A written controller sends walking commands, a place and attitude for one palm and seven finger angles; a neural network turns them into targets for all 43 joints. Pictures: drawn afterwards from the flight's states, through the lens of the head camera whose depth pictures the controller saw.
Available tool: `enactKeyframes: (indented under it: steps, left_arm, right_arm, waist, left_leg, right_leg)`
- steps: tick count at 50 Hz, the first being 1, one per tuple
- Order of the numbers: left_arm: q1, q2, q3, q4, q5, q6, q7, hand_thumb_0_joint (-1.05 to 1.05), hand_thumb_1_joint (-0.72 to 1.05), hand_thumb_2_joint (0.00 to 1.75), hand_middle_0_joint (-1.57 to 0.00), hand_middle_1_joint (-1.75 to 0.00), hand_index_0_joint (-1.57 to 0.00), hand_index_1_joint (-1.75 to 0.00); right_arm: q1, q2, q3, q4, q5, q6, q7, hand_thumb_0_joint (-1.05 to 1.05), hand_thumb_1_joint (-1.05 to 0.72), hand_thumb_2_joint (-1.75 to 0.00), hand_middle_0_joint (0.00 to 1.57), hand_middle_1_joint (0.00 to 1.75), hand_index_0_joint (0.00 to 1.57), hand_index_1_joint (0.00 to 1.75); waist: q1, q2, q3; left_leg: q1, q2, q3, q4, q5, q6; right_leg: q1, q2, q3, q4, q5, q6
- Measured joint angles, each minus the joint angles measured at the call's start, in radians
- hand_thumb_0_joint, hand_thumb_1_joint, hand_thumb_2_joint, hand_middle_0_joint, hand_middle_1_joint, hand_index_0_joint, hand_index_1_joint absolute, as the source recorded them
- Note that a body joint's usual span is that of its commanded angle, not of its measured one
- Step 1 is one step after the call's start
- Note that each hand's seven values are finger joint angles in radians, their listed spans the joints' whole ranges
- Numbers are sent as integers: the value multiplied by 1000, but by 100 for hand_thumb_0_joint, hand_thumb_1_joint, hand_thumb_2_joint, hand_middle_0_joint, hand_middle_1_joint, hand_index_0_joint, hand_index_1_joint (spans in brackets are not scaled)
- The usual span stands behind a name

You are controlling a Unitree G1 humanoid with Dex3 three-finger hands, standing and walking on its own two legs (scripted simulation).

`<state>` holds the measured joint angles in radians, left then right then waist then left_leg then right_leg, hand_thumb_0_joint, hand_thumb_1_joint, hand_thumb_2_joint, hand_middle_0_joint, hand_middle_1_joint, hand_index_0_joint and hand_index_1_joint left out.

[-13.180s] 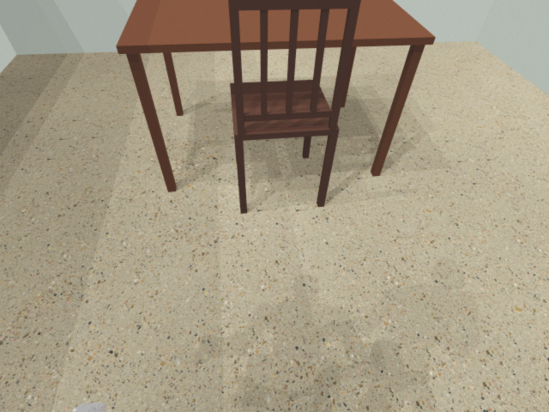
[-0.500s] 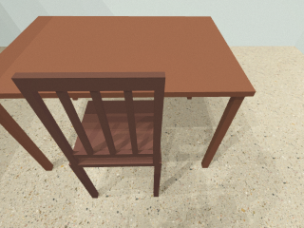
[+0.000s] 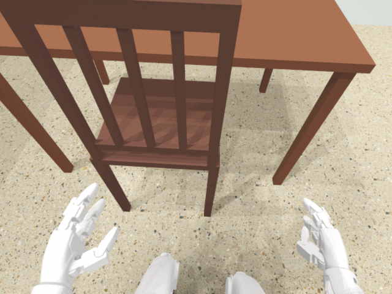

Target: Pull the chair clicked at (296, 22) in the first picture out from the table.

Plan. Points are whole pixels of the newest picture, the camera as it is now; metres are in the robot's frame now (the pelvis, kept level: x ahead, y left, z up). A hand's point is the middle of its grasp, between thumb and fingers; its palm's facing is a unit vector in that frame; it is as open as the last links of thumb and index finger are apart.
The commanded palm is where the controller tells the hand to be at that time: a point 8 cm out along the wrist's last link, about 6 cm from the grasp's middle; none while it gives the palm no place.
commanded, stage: raise the hand toward the chair's back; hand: left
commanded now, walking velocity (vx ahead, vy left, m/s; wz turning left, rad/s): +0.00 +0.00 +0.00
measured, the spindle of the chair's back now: (140, 100) +0.51 +0.20 +0.07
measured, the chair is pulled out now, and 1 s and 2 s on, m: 0.00 0.00 0.00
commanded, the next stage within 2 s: aim the fingers beside a spindle in 1.62 s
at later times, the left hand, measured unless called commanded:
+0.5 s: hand (93, 220) +0.22 +0.21 +0.06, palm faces +0.06 -1.00 -0.06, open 14.1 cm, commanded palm +0.20 +0.26 +0.07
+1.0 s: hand (83, 205) +0.24 +0.23 +0.07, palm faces +0.07 -1.00 -0.07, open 16.8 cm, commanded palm +0.22 +0.28 +0.08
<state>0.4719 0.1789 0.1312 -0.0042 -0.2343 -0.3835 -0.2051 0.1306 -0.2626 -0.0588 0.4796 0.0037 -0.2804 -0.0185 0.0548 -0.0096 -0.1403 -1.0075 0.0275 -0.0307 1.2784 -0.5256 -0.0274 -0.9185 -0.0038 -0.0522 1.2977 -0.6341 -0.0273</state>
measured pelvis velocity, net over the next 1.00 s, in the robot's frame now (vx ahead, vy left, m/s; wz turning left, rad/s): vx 0.01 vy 0.02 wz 0.00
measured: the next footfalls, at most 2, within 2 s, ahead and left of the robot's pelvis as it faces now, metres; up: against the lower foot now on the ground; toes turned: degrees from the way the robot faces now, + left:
none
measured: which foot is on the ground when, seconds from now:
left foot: down 0.00-1.00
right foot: down 0.00-1.00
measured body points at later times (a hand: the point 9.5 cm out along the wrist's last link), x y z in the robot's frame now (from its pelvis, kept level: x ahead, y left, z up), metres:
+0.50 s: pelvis -0.01 +0.02 +0.01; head +0.08 +0.03 +0.45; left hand +0.22 +0.26 +0.07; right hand +0.16 -0.23 -0.07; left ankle +0.05 +0.14 -0.62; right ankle +0.01 -0.10 -0.62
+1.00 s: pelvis +0.01 +0.02 +0.02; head +0.08 +0.03 +0.46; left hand +0.23 +0.28 +0.08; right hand +0.21 -0.20 -0.06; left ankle +0.05 +0.14 -0.62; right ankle +0.01 -0.10 -0.62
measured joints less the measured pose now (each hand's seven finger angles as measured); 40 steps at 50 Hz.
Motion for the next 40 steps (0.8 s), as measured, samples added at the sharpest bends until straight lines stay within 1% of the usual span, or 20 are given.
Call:
enactKeyframes:
  steps: [3, 5, 6, 8, 10, 12, 14, 16, 19, 21, 23, 28, 34, 40]
  left_arm:
    - [4, 17, 6, -69, 0, -49, 17, 2, 47, 71, -16, -24, -16, -23]
    - [-28, 22, 7, -94, -8, -76, -1, 2, 43, 69, -15, -23, -15, -22]
    - [-49, 23, 6, -98, -12, -77, -15, 2, 40, 68, -15, -22, -15, -22]
    - [-90, 27, 4, -94, -14, -47, -41, 2, 35, 66, -14, -22, -14, -21]
    - [-120, 34, 4, -83, -16, 9, -54, 1, 31, 64, -14, -21, -14, -21]
    - [-132, 41, 9, -70, -16, 60, -48, 1, 26, 62, -14, -20, -13, -20]
    - [-127, 44, 22, -62, -19, 88, -27, 1, 21, 60, -13, -20, -13, -19]
    - [-114, 43, 35, -62, -24, 82, -2, 1, 17, 58, -13, -19, -13, -19]
    - [-94, 40, 47, -67, -24, 37, 28, 1, 10, 55, -12, -18, -12, -17]
    - [-85, 39, 45, -68, -24, 8, 33, 1, 5, 53, -12, -17, -11, -17]
    - [-84, 40, 39, -66, -20, -6, 31, 1, 1, 52, -11, -16, -11, -16]
    - [-85, 49, 21, -74, -5, 3, 37, 0, -11, 46, -10, -14, -10, -14]
    - [-91, 54, 30, -89, 0, 4, 53, 0, -25, 40, -9, -12, -9, -12]
    - [-110, 59, 42, -72, -7, 24, 26, 0, -38, 35, -7, -10, -7, -10]
  right_arm:
    - [9, 21, 35, 22, -10, -20, -12, 1, -91, -90, 20, 30, 19, 30]
    - [12, 37, 59, 53, -12, -30, -19, 1, -91, -90, 20, 30, 20, 30]
    - [15, 45, 70, 68, -11, -31, -22, 1, -91, -90, 20, 30, 20, 30]
    - [23, 62, 86, 92, -6, -27, -30, 1, -91, -90, 20, 30, 20, 30]
    - [37, 76, 92, 110, -1, -18, -37, 1, -90, -90, 20, 30, 20, 30]
    - [56, 86, 93, 121, 1, -10, -43, 1, -90, -90, 20, 30, 20, 30]
    - [76, 87, 88, 129, 0, -7, -45, 1, -90, -90, 20, 30, 20, 30]
    - [95, 79, 80, 135, -3, -11, -45, 1, -90, -90, 20, 30, 20, 30]
    - [113, 55, 66, 142, -7, -21, -40, 1, -90, -90, 20, 30, 20, 30]
    - [115, 36, 58, 143, -7, -25, -39, 1, -90, -90, 20, 30, 20, 30]
    - [112, 19, 51, 140, -5, -28, -41, 1, -90, -90, 20, 30, 20, 30]
    - [90, 0, 39, 118, -5, -32, -45, 1, -90, -90, 20, 30, 20, 30]
    - [59, 15, 49, 96, -11, -27, -37, 1, -91, -90, 20, 30, 20, 30]
    - [42, 35, 76, 86, -13, -15, -32, 1, -90, -90, 20, 30, 20, 30]
  waist:
    - [19, 19, 12]
    - [24, 30, 17]
    - [24, 34, 19]
    - [19, 42, 22]
    - [9, 48, 26]
    - [-5, 51, 27]
    - [-18, 52, 23]
    - [-29, 51, 20]
    - [-38, 49, 14]
    - [-43, 46, 11]
    - [-45, 42, 12]
    - [-48, 35, 19]
    - [-43, 31, 16]
    - [-32, 37, 12]
  left_leg:
    - [-34, 0, -32, 24, 2, -2]
    - [-55, 0, -46, 32, 8, -3]
    - [-64, 0, -50, 33, 11, -3]
    - [-75, 1, -53, 30, 19, -3]
    - [-73, 2, -49, 18, 27, -2]
    - [-63, 4, -40, 0, 33, 2]
    - [-50, 7, -30, -17, 38, 6]
    - [-39, 8, -22, -31, 41, 10]
    - [-30, 8, -15, -40, 40, 15]
    - [-30, 7, -12, -40, 38, 18]
    - [-32, 6, -11, -37, 36, 22]
    - [-30, 4, -12, -36, 32, 27]
    - [-13, 2, -17, -50, 32, 28]
    - [3, 0, -23, -61, 30, 29]
  right_leg:
    - [-14, 4, -31, 4, 3, -4]
    - [-27, 5, -44, 2, 10, -5]
    - [-34, 6, -48, 1, 14, -5]
    - [-43, 8, -51, -6, 24, -4]
    - [-44, 9, -46, -18, 33, -1]
    - [-37, 10, -38, -34, 43, 2]
    - [-29, 11, -28, -51, 52, 6]
    - [-21, 12, -20, -65, 58, 10]
    - [-13, 12, -13, -77, 61, 15]
    - [-12, 11, -11, -79, 61, 19]
    - [-13, 9, -9, -78, 60, 22]
    - [-7, 8, -10, -85, 59, 26]
    - [16, 8, -16, -107, 62, 28]
    - [38, 7, -21, -125, 62, 29]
